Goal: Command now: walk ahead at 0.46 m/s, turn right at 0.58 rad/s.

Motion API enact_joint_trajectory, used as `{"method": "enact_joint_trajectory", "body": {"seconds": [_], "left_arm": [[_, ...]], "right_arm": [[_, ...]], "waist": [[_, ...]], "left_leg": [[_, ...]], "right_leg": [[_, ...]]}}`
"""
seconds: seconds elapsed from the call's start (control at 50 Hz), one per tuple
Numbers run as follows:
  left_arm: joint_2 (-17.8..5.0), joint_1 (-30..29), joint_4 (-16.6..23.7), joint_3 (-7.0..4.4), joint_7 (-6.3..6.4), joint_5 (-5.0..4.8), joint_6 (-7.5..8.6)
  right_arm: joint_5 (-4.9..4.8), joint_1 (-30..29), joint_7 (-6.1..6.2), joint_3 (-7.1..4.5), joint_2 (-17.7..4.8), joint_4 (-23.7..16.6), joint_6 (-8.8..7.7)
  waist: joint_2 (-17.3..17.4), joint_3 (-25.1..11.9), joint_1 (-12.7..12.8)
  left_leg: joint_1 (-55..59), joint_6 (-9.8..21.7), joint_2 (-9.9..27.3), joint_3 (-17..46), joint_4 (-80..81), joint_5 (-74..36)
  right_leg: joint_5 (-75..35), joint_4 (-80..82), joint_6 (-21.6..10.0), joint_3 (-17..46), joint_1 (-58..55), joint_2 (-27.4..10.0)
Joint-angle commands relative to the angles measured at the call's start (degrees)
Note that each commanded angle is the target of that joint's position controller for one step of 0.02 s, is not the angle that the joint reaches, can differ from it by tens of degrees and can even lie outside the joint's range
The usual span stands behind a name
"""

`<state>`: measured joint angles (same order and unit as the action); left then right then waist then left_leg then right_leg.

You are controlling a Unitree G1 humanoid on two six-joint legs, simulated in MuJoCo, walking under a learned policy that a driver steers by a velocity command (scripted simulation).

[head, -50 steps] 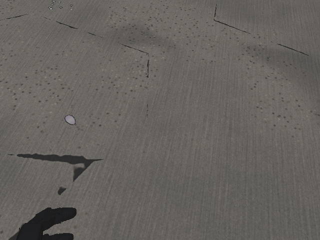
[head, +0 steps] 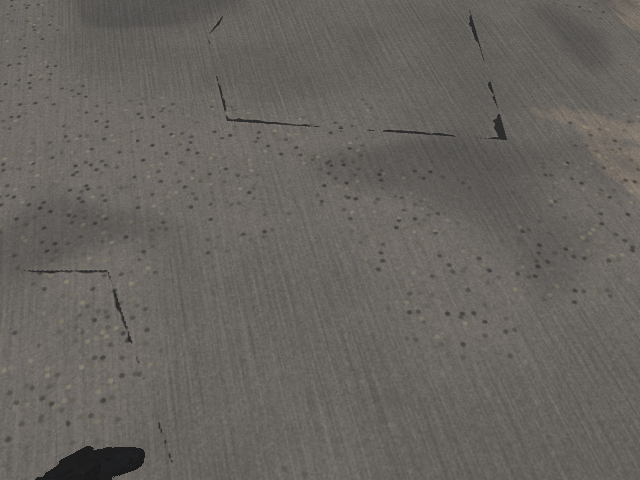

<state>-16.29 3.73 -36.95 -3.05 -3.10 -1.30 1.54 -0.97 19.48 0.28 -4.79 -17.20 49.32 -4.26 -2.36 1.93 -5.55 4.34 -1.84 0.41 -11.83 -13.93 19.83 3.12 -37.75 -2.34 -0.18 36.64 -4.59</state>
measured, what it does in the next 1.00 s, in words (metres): walks ahead: right foot, then left foot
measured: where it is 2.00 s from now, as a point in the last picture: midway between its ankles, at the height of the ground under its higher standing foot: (372, 277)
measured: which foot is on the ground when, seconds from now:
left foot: down 0.00-0.06, up 0.08-0.52, down 0.54-0.98, up 1.00-1.00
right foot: up 0.00-0.04, down 0.06-0.56, up 0.58-0.96, down 0.98-1.00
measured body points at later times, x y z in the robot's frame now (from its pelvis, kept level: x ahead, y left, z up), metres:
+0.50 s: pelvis +0.19 -0.03 +0.01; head +0.21 -0.04 +0.46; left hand +0.38 +0.22 -0.09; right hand +0.29 -0.32 -0.10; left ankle +0.29 +0.10 -0.71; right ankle +0.17 -0.11 -0.73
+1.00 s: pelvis +0.38 -0.10 +0.00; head +0.40 -0.11 +0.44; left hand +0.65 +0.09 -0.07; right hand +0.31 -0.38 -0.13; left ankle +0.28 +0.09 -0.72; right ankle +0.43 -0.21 -0.73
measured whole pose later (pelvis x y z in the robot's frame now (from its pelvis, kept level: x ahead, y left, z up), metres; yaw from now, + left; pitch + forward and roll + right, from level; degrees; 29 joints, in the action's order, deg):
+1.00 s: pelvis +0.38 -0.10 +0.00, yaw -13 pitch +3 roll +0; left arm -15.8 4.2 -38.0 -2.3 -1.9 -0.5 4.3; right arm -1.0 23.7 0.1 -3.3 -18.0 47.1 -2.6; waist 0.7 0.0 -4.7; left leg -5.8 -1.3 2.8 1.6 -32.9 25.6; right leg 9.0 -31.2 -2.6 -1.6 25.2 0.1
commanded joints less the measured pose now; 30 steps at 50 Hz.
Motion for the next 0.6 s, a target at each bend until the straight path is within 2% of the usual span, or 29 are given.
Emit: {"method": "enact_joint_trajectory", "body": {"seconds": [0.02, 0.04, 0.06, 0.08, 0.1, 0.12, 0.14, 0.16, 0.18, 0.2, 0.22, 0.26, 0.32, 0.38, 0.44, 0.48, 0.52, 0.54, 0.56, 0.58, 0.6], "left_arm": [[-5.74, -0.77, 5.43, -1.96, -0.53, 0.46, 0.44], [-8.13, 7.20, 3.53, -3.41, -0.32, 0.66, 0.41], [-11.89, 16.01, 1.39, -5.23, 0.66, 0.85, 0.14], [-19.30, 16.94, 1.60, -6.28, 1.84, 1.23, 0.02], [-17.61, 17.53, 4.54, -5.50, 1.70, 1.21, 0.32], [-14.04, 15.52, 4.52, -4.37, 1.38, 1.53, 0.54], [-11.74, 12.94, 4.06, -3.90, 1.42, 0.74, 0.77], [-10.30, 9.77, 4.21, -3.54, 1.73, 0.25, 0.66], [-9.49, 7.45, 4.83, -3.18, 2.03, 0.62, 0.48], [-9.70, 5.90, 5.37, -3.17, 2.13, 1.39, 0.26], [-10.04, 5.11, 5.30, -3.35, 2.22, 1.76, 0.29], [-10.23, 4.81, 4.58, -3.34, 2.66, 1.77, 0.39], [-9.66, 5.14, 3.23, -2.95, 3.59, 1.20, -0.29], [-9.14, 5.52, 2.10, -2.50, 4.01, 1.45, -1.02], [-8.98, 7.89, 0.36, -2.16, 3.34, 1.35, -1.08], [-9.25, 9.10, -0.57, -1.94, 2.81, 1.38, -0.75], [-8.72, 9.42, -1.14, -1.48, 2.70, 1.24, -0.47], [-7.32, 9.65, -1.26, -0.91, 2.79, 1.36, -0.21], [-4.89, 9.35, -0.86, -0.08, 2.87, 1.72, 0.26], [-2.31, 11.27, 0.24, 0.43, 2.80, 1.27, 1.06], [-5.57, 7.16, 1.60, -0.09, 3.05, 1.13, 1.86]], "right_arm": [[-0.62, -2.86, 0.67, -2.71, -12.00, -3.57, 0.50], [-0.73, -3.53, 1.05, -2.62, -12.08, -3.92, 1.09], [-0.29, -2.89, 1.39, -1.97, -10.70, -4.55, 0.96], [3.02, 2.67, 0.70, 0.57, -2.91, -7.81, -0.07], [2.11, 1.82, -0.06, 1.03, -5.74, -8.08, -1.72], [-0.13, -4.31, -0.39, -0.09, -9.41, -9.15, -2.12], [-0.29, -6.69, -0.01, 0.43, -8.39, -10.10, -2.15], [0.71, -7.01, 0.76, 0.39, -7.96, -9.40, -1.67], [1.27, -6.51, 1.21, -0.05, -8.82, -9.44, -0.77], [1.35, -5.67, 1.31, -0.18, -8.91, -9.48, 0.21], [1.51, -4.63, 1.43, -0.03, -7.99, -9.34, 0.90], [1.74, -3.49, 1.71, 0.50, -6.23, -8.69, 1.66], [1.87, -6.32, 1.64, 1.16, -4.67, -9.13, 2.12], [1.29, -10.56, 1.14, 1.42, -4.46, -10.14, 2.39], [0.66, -14.21, 0.25, 1.43, -4.81, -11.31, 2.13], [0.58, -15.68, -0.33, 1.14, -5.59, -12.20, 1.35], [0.61, -13.08, -0.68, 0.95, -5.40, -11.54, 0.16], [1.03, -10.71, -0.56, 0.77, -5.77, -10.90, -0.35], [1.58, -6.44, -0.26, 0.42, -7.48, -10.26, -0.72], [1.73, -3.95, -0.13, -0.87, -11.80, -8.75, -0.49], [0.88, 1.18, -0.41, -1.21, -11.03, -7.74, -0.22]], "waist": [[7.57, -0.89, 4.83], [7.03, -5.14, 9.37], [4.46, -10.02, 13.49], [-12.49, -16.83, 8.00], [-10.04, -30.56, 10.60], [-3.50, -25.56, 12.20], [-0.64, -18.00, 10.50], [2.52, -12.31, 8.28], [1.58, -10.12, 6.20], [0.67, -9.04, 4.55], [0.29, -9.02, 3.54], [-0.15, -9.90, 2.85], [-1.52, -10.83, 3.88], [-2.81, -9.94, 5.55], [-3.78, -7.44, 7.97], [-4.84, -4.52, 8.66], [-4.32, -3.77, 6.85], [-3.80, -4.54, 5.70], [-0.48, -6.95, 4.45], [12.19, -6.91, 6.38], [15.91, -5.43, 2.18]], "left_leg": [[0.00, 7.63, 15.23, 2.70, -7.93, -52.57], [-2.17, 6.03, 13.43, 0.98, -18.98, -59.47], [-12.04, 3.06, 10.73, 0.22, -33.56, -52.09], [-38.41, -1.40, 1.79, 1.14, -56.62, 3.41], [-43.86, -2.19, -3.13, 14.51, -69.21, 19.75], [-46.70, -1.19, 0.51, 17.97, -69.39, 14.99], [-47.62, -0.59, 2.52, 16.71, -64.78, 10.57], [-46.30, -1.05, 4.23, 16.05, -60.53, 7.53], [-42.34, -1.24, 5.19, 16.30, -57.74, 5.59], [-38.91, -1.43, 4.94, 16.24, -56.30, 4.55], [-37.13, -1.94, 4.47, 15.81, -54.21, 3.97], [-35.39, -2.95, 3.64, 14.96, -49.39, 1.07], [-33.95, -3.41, 3.24, 14.84, -41.15, -6.67], [-31.42, -3.14, 2.92, 15.13, -33.26, -11.94], [-30.30, -1.73, 2.69, 15.07, -26.33, -11.47], [-29.89, 0.20, 1.83, 14.35, -21.75, -6.92], [-24.06, 2.49, 0.68, 12.69, -14.18, -7.65], [-19.14, 3.62, 1.73, 13.96, -12.30, -8.43], [-12.47, 6.08, 7.16, 19.24, -11.70, -10.35], [-4.73, 11.51, 13.23, 30.66, -7.78, -2.97], [-1.71, 16.96, 19.91, 44.11, -2.12, 5.83]], "right_leg": [[7.18, 2.09, -3.07, -4.90, -6.74, 4.61], [4.38, 5.56, -4.66, -6.28, -17.35, 7.54], [-4.51, 7.86, -6.87, -2.49, -33.23, 6.94], [-24.07, 5.01, -16.15, 23.74, -57.18, -10.42], [-25.06, 12.04, -24.46, 43.65, -62.46, -18.65], [-29.27, 12.49, -21.09, 33.93, -57.97, -15.51], [-29.16, 12.45, -18.29, 26.16, -49.93, -12.16], [-27.94, 13.67, -15.90, 21.86, -41.24, -9.53], [-27.78, 15.45, -15.21, 19.69, -33.87, -8.02], [-27.91, 17.01, -15.01, 18.95, -28.44, -7.18], [-29.59, 17.64, -15.24, 18.21, -25.33, -6.84], [-33.15, 17.76, -15.04, 14.98, -22.33, -6.04], [-29.36, 17.33, -12.98, 12.34, -21.73, -4.20], [-20.89, 17.58, -11.41, 12.41, -21.59, -3.62], [3.92, 19.93, -11.50, 16.55, -22.10, -4.77], [14.75, 19.93, -11.28, 20.37, -22.52, -5.82], [18.49, 17.60, -9.72, 21.65, -22.03, -4.67], [18.02, 14.98, -8.22, 21.11, -20.65, -2.79], [18.59, 8.30, -6.07, 17.73, -17.21, 0.13], [23.91, -0.88, -2.55, 6.69, -5.27, 7.89], [27.82, -10.21, 0.03, 2.30, 3.31, 7.98]]}}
